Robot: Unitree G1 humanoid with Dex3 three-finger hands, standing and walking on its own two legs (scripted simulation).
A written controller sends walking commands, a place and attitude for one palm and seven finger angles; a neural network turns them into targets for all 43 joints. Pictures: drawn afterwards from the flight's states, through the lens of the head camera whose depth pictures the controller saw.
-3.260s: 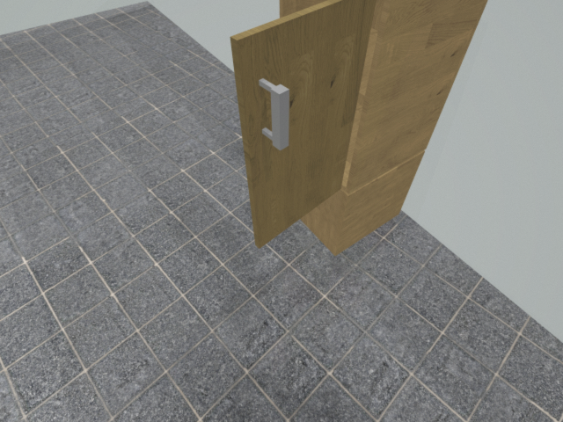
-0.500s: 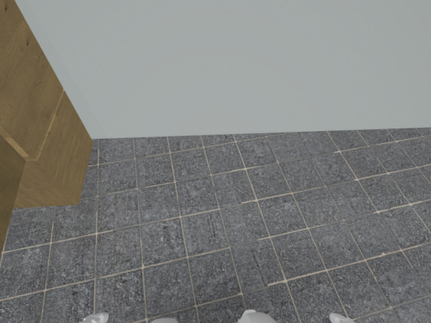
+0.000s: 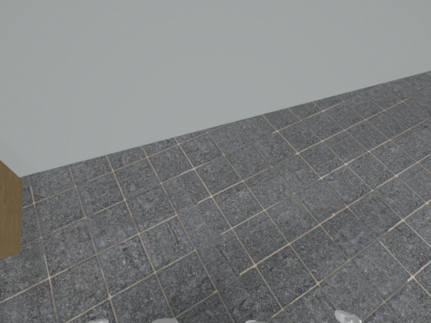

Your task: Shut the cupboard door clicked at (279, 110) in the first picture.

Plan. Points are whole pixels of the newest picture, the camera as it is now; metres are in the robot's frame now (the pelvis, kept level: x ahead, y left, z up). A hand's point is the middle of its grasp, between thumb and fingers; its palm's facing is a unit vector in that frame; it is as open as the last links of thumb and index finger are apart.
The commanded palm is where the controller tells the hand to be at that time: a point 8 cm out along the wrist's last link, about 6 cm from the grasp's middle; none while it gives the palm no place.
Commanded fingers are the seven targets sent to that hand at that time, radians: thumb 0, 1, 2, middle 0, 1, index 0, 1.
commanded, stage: walk around to get in front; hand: left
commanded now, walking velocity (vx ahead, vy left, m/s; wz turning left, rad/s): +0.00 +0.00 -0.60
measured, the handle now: out of the picture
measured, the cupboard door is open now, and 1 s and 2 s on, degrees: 97 97 97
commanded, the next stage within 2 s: walk to a spot facing it in 1.88 s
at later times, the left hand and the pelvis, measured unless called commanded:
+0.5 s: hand (147, 312) +0.15 +0.15 -0.16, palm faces -0.29 -0.92 -0.25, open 7.4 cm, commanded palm none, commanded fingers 0.00 0.90 0.90 -0.20 -0.30 -0.20 -0.30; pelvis +0.00 -0.03 +0.00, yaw -18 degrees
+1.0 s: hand (210, 263) +0.26 +0.03 -0.16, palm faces -0.56 -0.80 -0.21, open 7.4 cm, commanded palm none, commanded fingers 0.00 0.90 0.90 -0.20 -0.30 -0.20 -0.30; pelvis +0.07 -0.09 +0.00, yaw -35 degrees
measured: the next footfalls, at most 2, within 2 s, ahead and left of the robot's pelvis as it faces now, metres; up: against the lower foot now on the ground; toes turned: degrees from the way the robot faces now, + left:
right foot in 0.30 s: +0.01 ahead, -0.17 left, +0.00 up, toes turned -13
left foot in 0.54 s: +0.10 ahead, +0.08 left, +0.00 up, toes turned -15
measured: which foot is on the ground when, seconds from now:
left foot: down 0.00-0.28, up 0.30-0.52, down 0.54-0.82, up 0.84-1.00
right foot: down 0.00-0.00, up 0.02-0.28, down 0.30-0.54, up 0.56-0.82, down 0.84-1.00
